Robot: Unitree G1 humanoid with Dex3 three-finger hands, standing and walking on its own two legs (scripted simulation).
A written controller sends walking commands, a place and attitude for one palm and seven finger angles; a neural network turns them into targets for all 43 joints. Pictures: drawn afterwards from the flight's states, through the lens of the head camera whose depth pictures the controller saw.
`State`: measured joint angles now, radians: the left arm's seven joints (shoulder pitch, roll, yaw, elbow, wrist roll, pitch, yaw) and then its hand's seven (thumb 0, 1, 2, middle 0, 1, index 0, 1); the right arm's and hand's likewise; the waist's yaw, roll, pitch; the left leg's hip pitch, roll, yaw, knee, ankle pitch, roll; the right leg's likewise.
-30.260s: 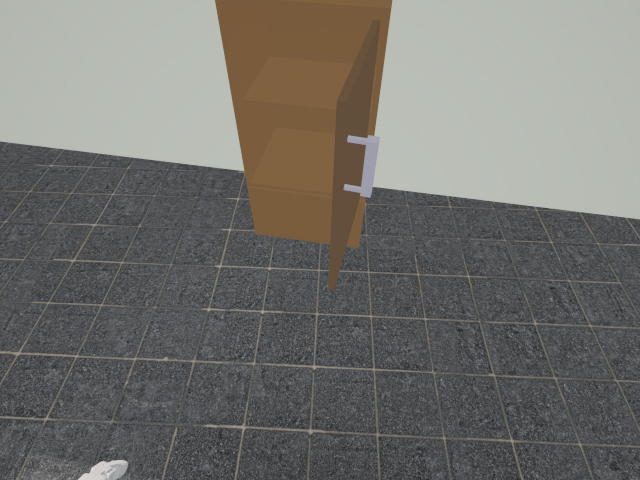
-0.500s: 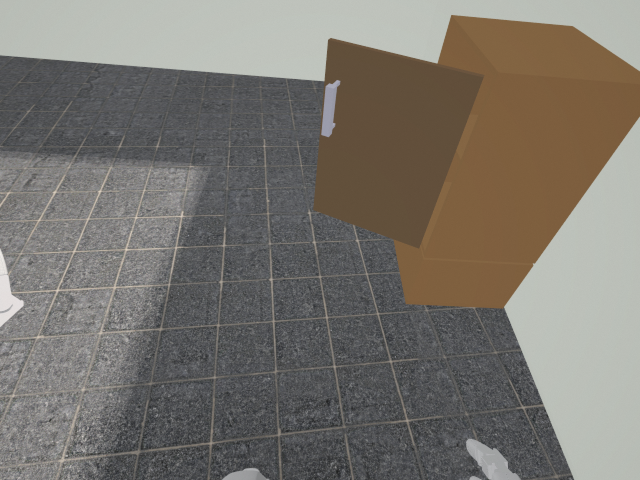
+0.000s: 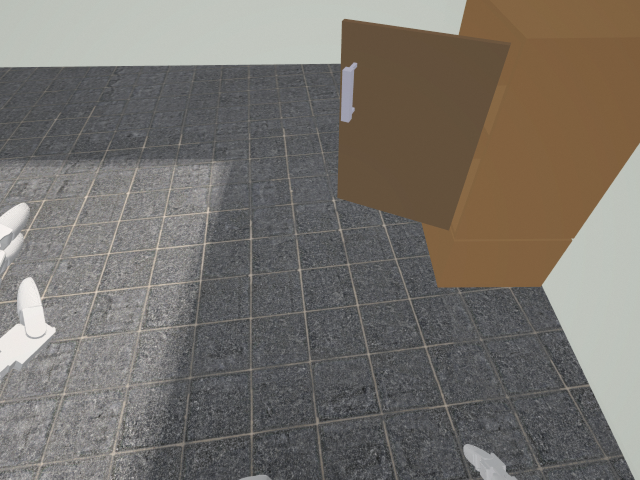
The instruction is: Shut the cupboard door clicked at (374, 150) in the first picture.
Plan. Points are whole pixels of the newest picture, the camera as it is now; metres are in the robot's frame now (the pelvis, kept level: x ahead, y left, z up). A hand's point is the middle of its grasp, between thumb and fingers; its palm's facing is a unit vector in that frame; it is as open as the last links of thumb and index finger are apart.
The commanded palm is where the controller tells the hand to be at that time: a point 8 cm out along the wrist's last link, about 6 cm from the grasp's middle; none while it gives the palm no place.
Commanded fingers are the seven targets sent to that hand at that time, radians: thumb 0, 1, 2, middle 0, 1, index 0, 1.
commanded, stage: let the arm hang, fingers relaxed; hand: left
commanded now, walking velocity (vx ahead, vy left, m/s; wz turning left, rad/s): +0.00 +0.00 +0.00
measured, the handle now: (350, 92) +1.08 -0.03 -0.03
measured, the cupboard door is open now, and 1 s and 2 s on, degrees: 65 65 65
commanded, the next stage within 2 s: look to check the result in 1.06 s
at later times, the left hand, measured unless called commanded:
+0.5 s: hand out of the picture -0.01 +0.20 -0.15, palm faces +0.03 -0.97 -0.24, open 7.2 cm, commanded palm none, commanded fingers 0.00 0.90 0.90 -0.20 -0.30 -0.20 -0.30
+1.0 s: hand out of the picture -0.01 +0.16 -0.16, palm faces +0.04 -0.99 -0.16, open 7.4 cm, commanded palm none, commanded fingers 0.00 0.90 0.90 -0.20 -0.30 -0.20 -0.30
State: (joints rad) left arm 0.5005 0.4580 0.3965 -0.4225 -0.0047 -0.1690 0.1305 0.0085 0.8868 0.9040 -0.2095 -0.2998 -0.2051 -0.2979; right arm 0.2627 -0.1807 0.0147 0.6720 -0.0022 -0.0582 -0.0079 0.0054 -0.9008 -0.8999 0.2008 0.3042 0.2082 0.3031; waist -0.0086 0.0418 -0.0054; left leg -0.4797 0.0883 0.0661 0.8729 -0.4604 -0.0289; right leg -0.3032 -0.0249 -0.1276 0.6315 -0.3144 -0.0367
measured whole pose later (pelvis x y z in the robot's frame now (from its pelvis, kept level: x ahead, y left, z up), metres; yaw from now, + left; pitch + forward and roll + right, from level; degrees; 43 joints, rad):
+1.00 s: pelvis +0.01 +0.01 +0.02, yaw +0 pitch -2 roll +0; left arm 0.32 0.10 0.01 1.15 0.01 0.00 0.04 0.01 0.91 0.90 -0.20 -0.30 -0.20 -0.30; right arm 0.34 -0.09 0.00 1.16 -0.02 0.01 -0.03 0.00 -0.91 -0.90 0.20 0.30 0.20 0.30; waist -0.02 0.00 0.01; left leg -0.20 0.05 0.15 0.40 -0.17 0.01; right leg -0.16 -0.04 -0.11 0.43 -0.24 -0.01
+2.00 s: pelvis +0.05 +0.02 +0.01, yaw +3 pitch -1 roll -1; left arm 0.33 0.14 0.05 1.10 0.03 0.00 0.02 0.00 0.90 0.90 -0.20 -0.30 -0.20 -0.30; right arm 0.37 -0.12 -0.02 1.12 -0.03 0.03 -0.01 0.00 -0.91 -0.90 0.19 0.30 0.20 0.30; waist -0.02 -0.01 0.00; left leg -0.28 0.04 0.11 0.63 -0.39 0.02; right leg -0.14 -0.07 -0.16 0.50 -0.34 0.01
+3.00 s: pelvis +0.33 +0.05 +0.01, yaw +3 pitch +0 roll -1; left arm 0.26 0.20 0.09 1.00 0.02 0.06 -0.01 0.01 0.91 0.90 -0.20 -0.30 -0.20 -0.30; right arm 0.11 -0.18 -0.01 0.91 -0.04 -0.01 -0.03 0.00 -0.91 -0.90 0.20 0.30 0.20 0.30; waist 0.05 0.00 0.09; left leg -0.25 0.08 0.12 0.51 -0.27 0.01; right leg -0.44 0.02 -0.03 0.97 -0.49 0.03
